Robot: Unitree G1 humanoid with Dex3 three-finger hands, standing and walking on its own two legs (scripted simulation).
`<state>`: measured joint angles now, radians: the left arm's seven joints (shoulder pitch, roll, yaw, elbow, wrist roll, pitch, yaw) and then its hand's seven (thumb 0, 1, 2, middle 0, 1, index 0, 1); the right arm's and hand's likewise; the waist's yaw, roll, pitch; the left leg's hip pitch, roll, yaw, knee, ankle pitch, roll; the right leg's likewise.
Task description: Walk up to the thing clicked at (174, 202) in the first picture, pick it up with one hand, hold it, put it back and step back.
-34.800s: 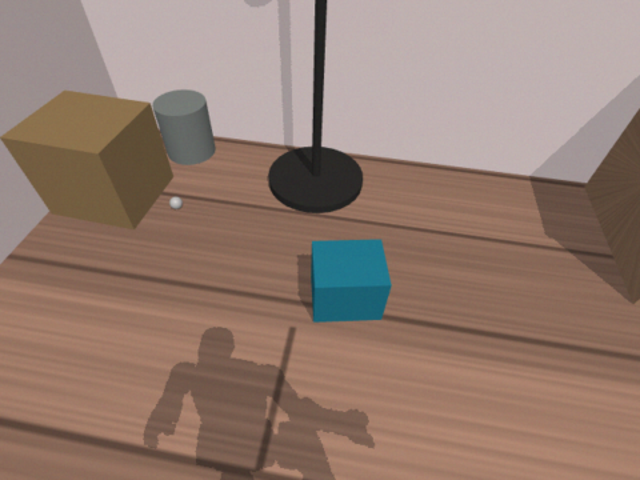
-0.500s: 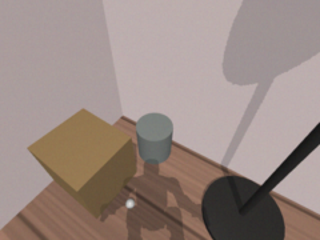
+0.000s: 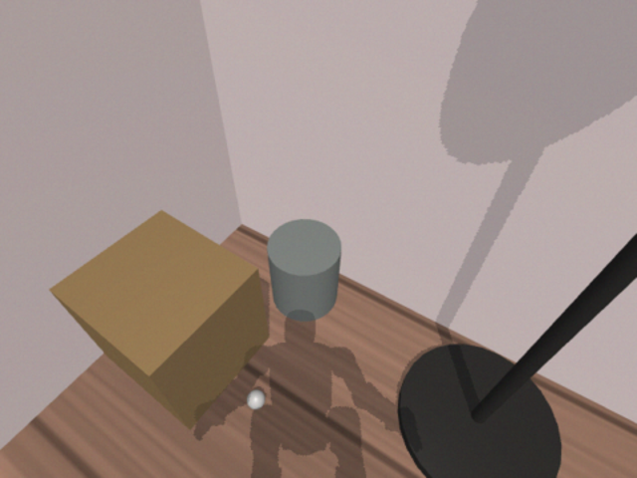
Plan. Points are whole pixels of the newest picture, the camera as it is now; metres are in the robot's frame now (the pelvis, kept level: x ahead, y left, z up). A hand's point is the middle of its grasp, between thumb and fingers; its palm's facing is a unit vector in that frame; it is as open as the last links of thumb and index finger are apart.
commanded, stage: stand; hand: left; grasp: from above
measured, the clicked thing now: (255, 399) +0.48 +0.19 -0.75
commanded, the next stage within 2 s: step back in 0.18 s
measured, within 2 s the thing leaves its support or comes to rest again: neither
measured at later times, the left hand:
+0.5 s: hand out of the picture +0.09 +0.31 -0.18, palm faces -0.01 -0.93 -0.38, open 7.4 cm
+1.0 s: hand out of the picture +0.02 +0.32 -0.16, palm faces -0.05 -0.91 -0.40, open 7.4 cm
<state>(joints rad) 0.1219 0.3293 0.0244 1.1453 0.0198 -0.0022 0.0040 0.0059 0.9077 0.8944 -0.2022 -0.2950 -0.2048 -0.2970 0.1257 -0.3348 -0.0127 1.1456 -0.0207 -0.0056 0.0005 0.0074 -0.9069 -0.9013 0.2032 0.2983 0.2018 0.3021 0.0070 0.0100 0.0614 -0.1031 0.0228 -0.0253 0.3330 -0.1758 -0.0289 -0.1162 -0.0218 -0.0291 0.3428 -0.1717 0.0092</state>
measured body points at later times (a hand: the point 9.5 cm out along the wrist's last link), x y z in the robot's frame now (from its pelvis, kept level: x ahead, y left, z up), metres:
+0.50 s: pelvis -0.04 +0.04 -0.03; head +0.03 +0.05 +0.42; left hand +0.09 +0.35 -0.15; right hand +0.03 -0.30 -0.14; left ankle -0.08 +0.13 -0.75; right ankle +0.01 -0.12 -0.75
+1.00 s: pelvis -0.11 +0.06 -0.02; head -0.05 +0.05 +0.42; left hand +0.02 +0.37 -0.13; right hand -0.01 -0.24 -0.15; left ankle -0.10 +0.16 -0.72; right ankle -0.08 -0.04 -0.75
